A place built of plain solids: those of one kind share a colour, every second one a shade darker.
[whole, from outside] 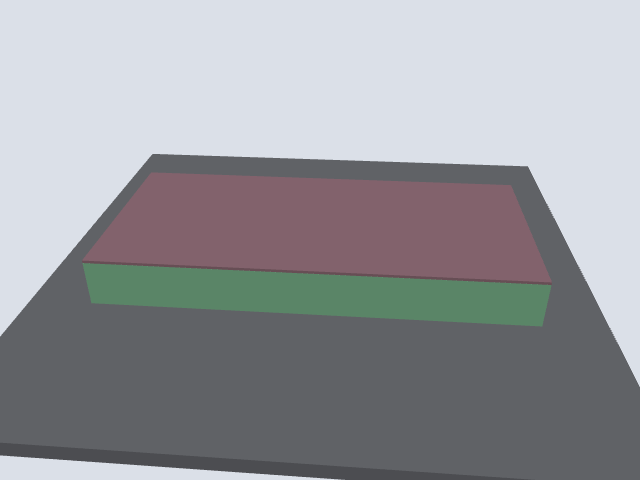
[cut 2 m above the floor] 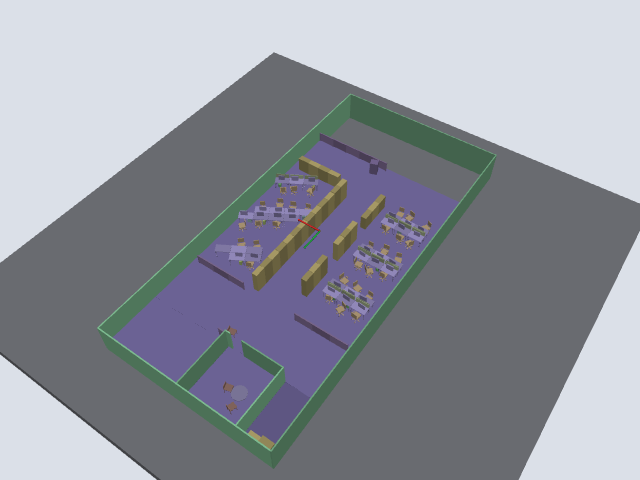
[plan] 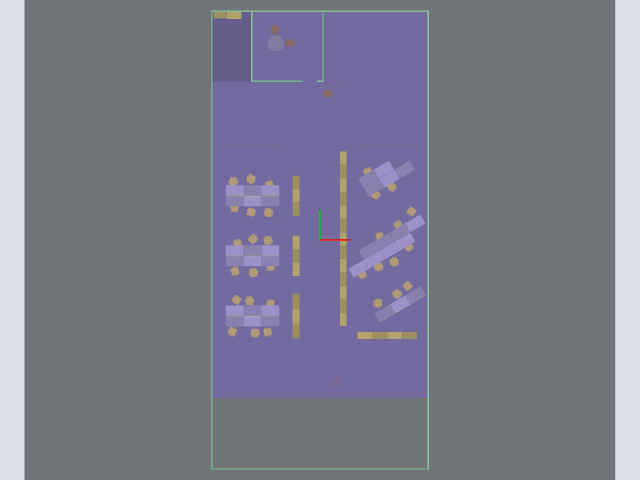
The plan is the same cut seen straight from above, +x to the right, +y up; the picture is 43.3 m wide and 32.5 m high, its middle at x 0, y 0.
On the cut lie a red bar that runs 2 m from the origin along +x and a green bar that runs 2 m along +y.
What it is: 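One storey of an office; an open floor with rows of desks, a band of small rooms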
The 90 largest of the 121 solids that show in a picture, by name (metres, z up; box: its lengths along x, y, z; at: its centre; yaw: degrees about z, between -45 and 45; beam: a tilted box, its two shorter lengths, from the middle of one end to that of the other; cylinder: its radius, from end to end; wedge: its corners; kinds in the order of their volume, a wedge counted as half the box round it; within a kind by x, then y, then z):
{
 "floor_1": {"box": [2.6, 4.75, 0.79], "at": [-5.97, 13.07, 0.34]},
 "floor_2": {"box": [4.74, 4.75, 0.79], "at": [-2.21, 13.07, 0.34]},
 "floor_3": {"box": [14.55, 21.39, 0.79], "at": [0.0, 0.0, 0.34]},
 "floor_4": {"box": [7.01, 4.75, 0.79], "at": [3.77, 13.07, 0.34]},
 "roof_1": {"box": [14.75, 31.09, 0.2], "at": [0.0, 0.0, 3.44]},
 "wall_1": {"box": [0.1, 31.09, 3.39], "at": [-7.33, 0.0, 1.64]},
 "wall_2": {"box": [0.1, 4.75, 2.6], "at": [-4.62, 13.07, 2.04]},
 "wall_3": {"box": [3.38, 0.1, 2.6], "at": [-2.88, 10.75, 2.04]},
 "wall_4": {"box": [0.36, 0.1, 2.6], "at": [-0.02, 10.75, 2.04]},
 "wall_5": {"box": [14.55, 0.1, 3.39], "at": [0.0, -15.5, 1.64]},
 "wall_6": {"box": [14.55, 0.1, 3.39], "at": [0.0, 15.5, 1.64]},
 "wall_7": {"box": [0.1, 4.75, 2.6], "at": [0.21, 13.07, 2.04]},
 "wall_8": {"box": [0.1, 31.09, 3.39], "at": [7.33, 0.0, 1.64]},
 "cabinet_1": {"box": [0.9, 0.45, 1.93], "at": [-6.76, 15.21, 1.7]},
 "cabinet_2": {"box": [1.0, 0.47, 1.28], "at": [-5.8, 15.2, 1.38]},
 "cabinet_3": {"box": [0.47, 1.0, 1.28], "at": [-1.63, -6.16, 1.38]},
 "cabinet_4": {"box": [0.47, 1.0, 1.28], "at": [-1.63, -5.15, 1.38]},
 "cabinet_5": {"box": [0.47, 1.0, 1.28], "at": [-1.63, -4.14, 1.38]},
 "cabinet_6": {"box": [0.45, 0.9, 1.93], "at": [-1.62, -1.99, 1.7]},
 "cabinet_7": {"box": [0.45, 0.9, 1.93], "at": [-1.62, -1.07, 1.7]},
 "cabinet_8": {"box": [0.45, 0.9, 1.93], "at": [-1.62, -0.17, 1.7]},
 "cabinet_9": {"box": [0.45, 0.9, 1.93], "at": [-1.62, 2.09, 1.7]},
 "cabinet_10": {"box": [0.45, 0.9, 1.93], "at": [-1.62, 3.0, 1.7]},
 "cabinet_11": {"box": [0.45, 0.9, 1.93], "at": [-1.62, 3.91, 1.7]},
 "cabinet_12": {"box": [0.45, 0.9, 1.93], "at": [1.57, -5.38, 1.7]},
 "cabinet_13": {"box": [0.45, 0.9, 1.93], "at": [1.57, -4.47, 1.7]},
 "cabinet_14": {"box": [0.45, 0.9, 1.93], "at": [1.57, -3.56, 1.7]},
 "cabinet_15": {"box": [0.45, 0.9, 1.93], "at": [1.57, -2.65, 1.7]},
 "cabinet_16": {"box": [0.45, 0.9, 1.93], "at": [1.57, -1.74, 1.7]},
 "cabinet_17": {"box": [0.45, 0.9, 1.93], "at": [1.57, -0.83, 1.7]},
 "cabinet_18": {"box": [0.45, 0.9, 1.93], "at": [1.57, 0.08, 1.7]},
 "cabinet_19": {"box": [0.45, 0.9, 1.93], "at": [1.57, 0.99, 1.7]},
 "cabinet_20": {"box": [0.45, 0.9, 1.93], "at": [1.57, 1.9, 1.7]},
 "cabinet_21": {"box": [0.45, 0.9, 1.93], "at": [1.57, 2.81, 1.7]},
 "cabinet_22": {"box": [0.45, 0.9, 1.93], "at": [1.57, 3.72, 1.7]},
 "cabinet_23": {"box": [0.45, 0.9, 1.93], "at": [1.57, 4.63, 1.7]},
 "cabinet_24": {"box": [0.45, 0.9, 1.93], "at": [1.57, 5.54, 1.7]},
 "cabinet_25": {"box": [1.0, 0.47, 1.28], "at": [3.03, -6.47, 1.38]},
 "cabinet_26": {"box": [1.0, 0.47, 1.28], "at": [4.04, -6.47, 1.38]},
 "cabinet_27": {"box": [1.0, 0.47, 1.28], "at": [5.05, -6.47, 1.38]},
 "cabinet_28": {"box": [1.0, 0.47, 1.28], "at": [6.06, -6.47, 1.38]},
 "desk_1": {"box": [1.2, 0.7, 0.032], "at": [-5.78, -5.5, 1.48]},
 "desk_2": {"box": [1.2, 0.7, 0.032], "at": [-5.78, -4.78, 1.48]},
 "desk_3": {"box": [1.2, 0.7, 0.032], "at": [-5.78, -1.43, 1.48]},
 "desk_4": {"box": [1.2, 0.7, 0.032], "at": [-5.78, -0.71, 1.48]},
 "desk_5": {"box": [1.2, 0.7, 0.032], "at": [-5.78, 2.64, 1.48]},
 "desk_6": {"box": [1.2, 0.7, 0.032], "at": [-5.78, 3.36, 1.48]},
 "desk_7": {"box": [1.2, 0.7, 0.032], "at": [-4.57, -5.5, 1.48]},
 "desk_8": {"box": [1.2, 0.7, 0.032], "at": [-4.57, -4.78, 1.48]},
 "desk_9": {"box": [1.2, 0.7, 0.032], "at": [-4.57, -1.43, 1.48]},
 "desk_10": {"box": [1.2, 0.7, 0.032], "at": [-4.57, -0.71, 1.48]},
 "desk_11": {"box": [1.2, 0.7, 0.032], "at": [-4.57, 2.64, 1.48]},
 "desk_12": {"box": [1.2, 0.7, 0.032], "at": [-4.57, 3.36, 1.48]},
 "desk_13": {"box": [1.2, 0.7, 0.032], "at": [-3.36, -5.5, 1.48]},
 "desk_14": {"box": [1.2, 0.7, 0.032], "at": [-3.36, -4.78, 1.48]},
 "desk_15": {"box": [1.2, 0.7, 0.032], "at": [-3.36, -1.43, 1.48]},
 "desk_16": {"box": [1.2, 0.7, 0.032], "at": [-3.36, -0.71, 1.48]},
 "desk_17": {"box": [1.2, 0.7, 0.032], "at": [-3.36, 2.64, 1.48]},
 "desk_18": {"box": [1.2, 0.7, 0.032], "at": [-3.36, 3.36, 1.48]},
 "desk_19": {"box": [1.2, 0.7, 0.032], "at": [2.62, -1.94, 1.48], "yaw": 30.2},
 "desk_20": {"box": [1.2, 0.7, 0.032], "at": [3.28, 4.16, 1.48], "yaw": 30.2},
 "desk_21": {"box": [1.2, 0.7, 0.032], "at": [3.31, -0.71, 1.48], "yaw": 30.2},
 "desk_22": {"box": [1.2, 0.7, 0.032], "at": [3.64, 3.54, 1.48], "yaw": 30.2},
 "desk_23": {"box": [1.2, 0.7, 0.032], "at": [3.67, -1.33, 1.48], "yaw": 30.2},
 "desk_24": {"box": [1.2, 0.7, 0.032], "at": [4.33, 4.77, 1.48], "yaw": 30.2},
 "desk_25": {"box": [1.2, 0.7, 0.032], "at": [4.36, -0.1, 1.48], "yaw": 30.2},
 "desk_26": {"box": [1.2, 0.7, 0.032], "at": [4.39, -4.96, 1.48], "yaw": 30.2},
 "desk_27": {"box": [1.2, 0.7, 0.032], "at": [4.69, 4.15, 1.48], "yaw": 30.2},
 "desk_28": {"box": [1.2, 0.7, 0.032], "at": [4.72, -0.72, 1.48], "yaw": 30.2},
 "desk_29": {"box": [1.2, 0.7, 0.032], "at": [5.4, 0.51, 1.48], "yaw": 30.2},
 "desk_30": {"box": [1.2, 0.7, 0.032], "at": [5.43, -4.35, 1.48], "yaw": 30.2},
 "desk_31": {"box": [1.2, 0.7, 0.032], "at": [5.74, 4.76, 1.48], "yaw": 30.2},
 "desk_32": {"box": [1.2, 0.7, 0.032], "at": [5.77, -0.11, 1.48], "yaw": 30.2},
 "desk_33": {"box": [1.2, 0.7, 0.032], "at": [6.45, 1.12, 1.48], "yaw": 30.2},
 "desk_34": {"box": [1.2, 0.7, 0.032], "at": [6.48, -3.74, 1.48], "yaw": 30.2},
 "copier_1": {"box": [0.67, 0.59, 1.18], "at": [1.07, -9.69, 1.33], "yaw": 18.4},
 "guard_1": {"box": [1.42, 0.03, 0.81], "at": [-6.05, 6.46, 1.19]},
 "guard_2": {"box": [1.42, 0.03, 0.81], "at": [-4.57, 6.46, 1.19]},
 "guard_3": {"box": [4.5, 0.1, 0.05], "at": [-4.57, 6.46, 1.62]},
 "guard_4": {"box": [1.42, 0.03, 0.81], "at": [-3.09, 6.46, 1.19]},
 "guard_5": {"box": [1.33, 0.03, 0.81], "at": [0.97, -10.4, 1.19]},
 "guard_6": {"box": [1.33, 0.03, 0.81], "at": [2.36, -10.4, 1.19]},
 "guard_7": {"box": [1.42, 0.03, 0.81], "at": [3.07, 6.46, 1.19]},
 "guard_8": {"box": [1.33, 0.03, 0.81], "at": [3.75, -10.4, 1.19]},
 "guard_9": {"box": [7.01, 0.1, 0.05], "at": [3.75, -10.4, 1.62]},
 "guard_10": {"box": [1.42, 0.03, 0.81], "at": [4.55, 6.46, 1.19]},
 "guard_11": {"box": [1.33, 0.03, 0.81], "at": [5.14, -10.4, 1.19]},
 "guard_12": {"box": [1.42, 0.03, 0.81], "at": [6.03, 6.46, 1.19]},
 "guard_13": {"box": [1.33, 0.03, 0.81], "at": [6.53, -10.4, 1.19]},
 "meetingtable_1": {"cylinder": 0.55, "from": [-2.98, 13.32, 1.46], "to": [-2.98, 13.32, 1.49]}
}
